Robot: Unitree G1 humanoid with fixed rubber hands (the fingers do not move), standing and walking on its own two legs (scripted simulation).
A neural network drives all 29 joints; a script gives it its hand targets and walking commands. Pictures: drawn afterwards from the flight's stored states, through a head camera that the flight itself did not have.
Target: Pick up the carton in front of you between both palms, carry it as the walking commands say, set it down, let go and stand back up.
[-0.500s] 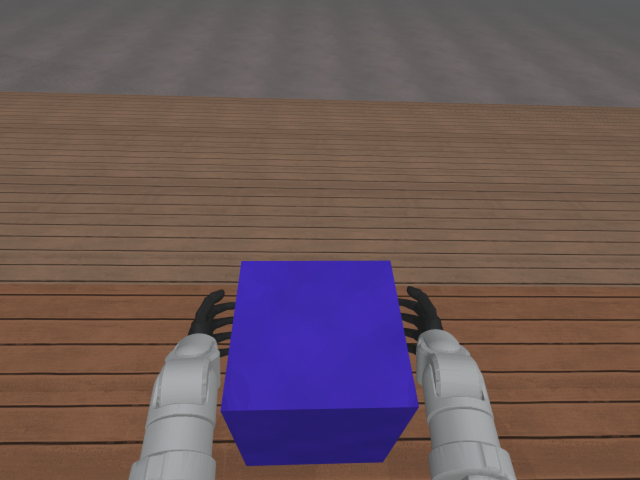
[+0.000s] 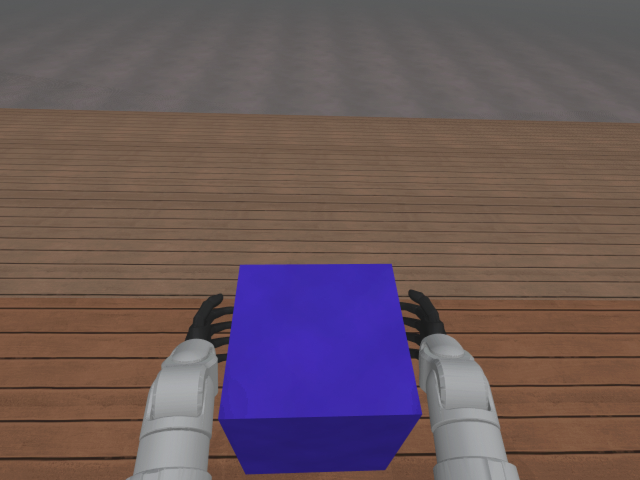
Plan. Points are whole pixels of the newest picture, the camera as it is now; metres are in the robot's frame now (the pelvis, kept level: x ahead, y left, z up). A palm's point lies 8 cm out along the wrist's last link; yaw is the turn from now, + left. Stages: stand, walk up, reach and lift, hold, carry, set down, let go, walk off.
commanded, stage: hold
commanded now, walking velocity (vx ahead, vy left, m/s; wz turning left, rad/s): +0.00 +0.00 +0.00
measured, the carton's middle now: (316, 372) +0.29 +0.00 -0.04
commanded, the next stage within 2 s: carry in 1.38 s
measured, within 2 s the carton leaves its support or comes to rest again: neither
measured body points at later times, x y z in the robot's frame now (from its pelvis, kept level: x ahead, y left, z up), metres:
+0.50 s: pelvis -0.01 +0.00 +0.00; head -0.06 +0.00 +0.45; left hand +0.29 +0.15 +0.04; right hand +0.29 -0.15 +0.04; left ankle +0.01 +0.13 -0.75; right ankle +0.01 -0.13 -0.75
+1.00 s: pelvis +0.00 +0.00 +0.00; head -0.05 +0.00 +0.45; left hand +0.29 +0.15 +0.03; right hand +0.29 -0.15 +0.04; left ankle +0.01 +0.13 -0.75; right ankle +0.01 -0.13 -0.75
